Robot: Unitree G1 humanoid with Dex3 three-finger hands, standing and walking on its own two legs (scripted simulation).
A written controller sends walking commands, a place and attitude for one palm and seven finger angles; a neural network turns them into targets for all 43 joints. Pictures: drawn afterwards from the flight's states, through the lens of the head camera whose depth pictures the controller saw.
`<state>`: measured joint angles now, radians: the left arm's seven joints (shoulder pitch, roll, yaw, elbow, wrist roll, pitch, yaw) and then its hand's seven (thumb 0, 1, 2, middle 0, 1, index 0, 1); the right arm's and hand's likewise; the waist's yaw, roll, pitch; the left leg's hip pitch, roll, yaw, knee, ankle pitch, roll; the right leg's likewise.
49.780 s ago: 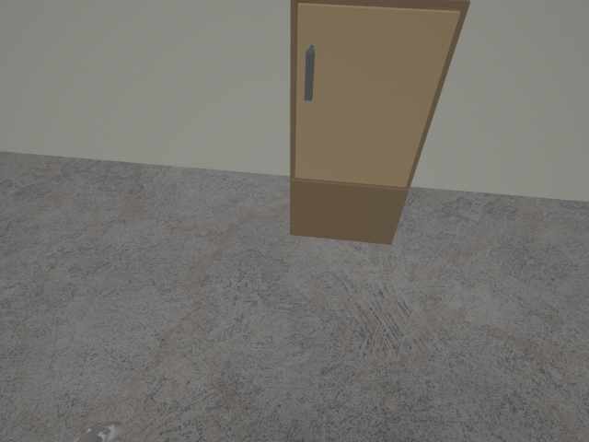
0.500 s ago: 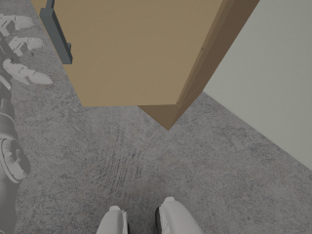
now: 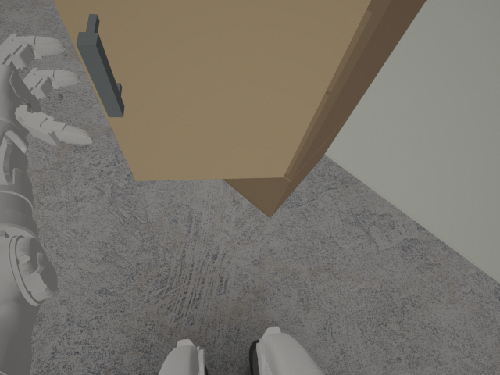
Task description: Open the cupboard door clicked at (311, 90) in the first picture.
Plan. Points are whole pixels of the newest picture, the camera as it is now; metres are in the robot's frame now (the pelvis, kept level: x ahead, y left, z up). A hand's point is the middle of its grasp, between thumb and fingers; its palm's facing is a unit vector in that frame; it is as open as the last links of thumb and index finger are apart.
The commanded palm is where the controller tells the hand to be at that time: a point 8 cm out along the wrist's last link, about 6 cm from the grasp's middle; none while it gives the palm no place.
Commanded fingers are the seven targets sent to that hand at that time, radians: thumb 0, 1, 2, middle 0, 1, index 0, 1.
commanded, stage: move the hooked fingers beside the handle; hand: left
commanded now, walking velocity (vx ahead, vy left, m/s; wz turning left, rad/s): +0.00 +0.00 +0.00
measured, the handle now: (105, 69) +0.57 +0.18 +0.08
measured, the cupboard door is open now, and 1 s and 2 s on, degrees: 45 44 43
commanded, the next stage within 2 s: slide the fingers in behind the handle in 0.82 s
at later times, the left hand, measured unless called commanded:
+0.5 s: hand (71, 92) +0.53 +0.22 +0.08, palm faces +0.01 -1.00 -0.03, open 13.8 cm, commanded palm +0.51 +0.27 +0.07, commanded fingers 0.00 -0.50 0.30 -0.30 -1.20 -0.30 -1.20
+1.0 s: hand (62, 95) +0.53 +0.24 +0.06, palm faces -0.01 -1.00 +0.00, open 14.0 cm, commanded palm +0.52 +0.27 +0.07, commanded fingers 0.00 -0.50 0.30 -0.30 -1.20 -0.30 -1.20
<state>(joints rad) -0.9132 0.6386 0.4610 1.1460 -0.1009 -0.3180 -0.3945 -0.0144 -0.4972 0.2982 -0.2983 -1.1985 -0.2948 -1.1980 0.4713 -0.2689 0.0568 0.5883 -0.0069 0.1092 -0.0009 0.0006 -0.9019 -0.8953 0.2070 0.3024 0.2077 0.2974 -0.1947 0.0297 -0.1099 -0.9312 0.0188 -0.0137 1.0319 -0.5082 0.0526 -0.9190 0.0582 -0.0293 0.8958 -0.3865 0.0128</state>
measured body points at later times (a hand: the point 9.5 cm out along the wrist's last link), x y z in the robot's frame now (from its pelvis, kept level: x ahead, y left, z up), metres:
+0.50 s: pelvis -0.02 -0.02 -0.02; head +0.15 +0.02 +0.40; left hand +0.52 +0.28 +0.08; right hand -0.05 -0.28 -0.11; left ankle -0.02 +0.08 -0.67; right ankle +0.01 -0.14 -0.67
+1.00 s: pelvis -0.01 +0.00 -0.01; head +0.16 +0.04 +0.40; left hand +0.53 +0.30 +0.07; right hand -0.03 -0.26 -0.10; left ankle -0.02 +0.08 -0.67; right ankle +0.01 -0.14 -0.67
